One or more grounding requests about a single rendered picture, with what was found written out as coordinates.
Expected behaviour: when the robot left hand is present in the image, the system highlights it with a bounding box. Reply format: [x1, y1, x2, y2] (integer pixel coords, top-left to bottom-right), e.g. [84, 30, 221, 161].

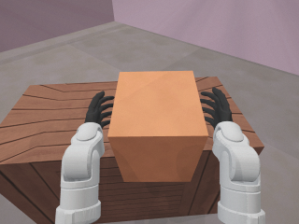
[84, 91, 115, 129]

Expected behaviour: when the robot right hand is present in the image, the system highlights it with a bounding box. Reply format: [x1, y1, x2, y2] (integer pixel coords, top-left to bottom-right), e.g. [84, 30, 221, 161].
[200, 87, 233, 131]

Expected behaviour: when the right robot forearm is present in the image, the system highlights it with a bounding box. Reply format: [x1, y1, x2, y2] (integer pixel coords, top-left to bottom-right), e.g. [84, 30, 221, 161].
[212, 121, 265, 224]

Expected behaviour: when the pedestal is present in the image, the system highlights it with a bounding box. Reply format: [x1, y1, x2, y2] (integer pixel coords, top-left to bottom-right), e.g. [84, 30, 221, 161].
[0, 77, 264, 224]

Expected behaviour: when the left robot forearm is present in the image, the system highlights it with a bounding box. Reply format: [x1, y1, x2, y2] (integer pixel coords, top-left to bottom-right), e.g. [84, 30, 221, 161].
[55, 122, 105, 224]

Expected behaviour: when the carton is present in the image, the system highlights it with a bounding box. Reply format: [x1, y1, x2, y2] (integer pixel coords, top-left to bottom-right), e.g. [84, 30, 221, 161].
[107, 71, 208, 182]

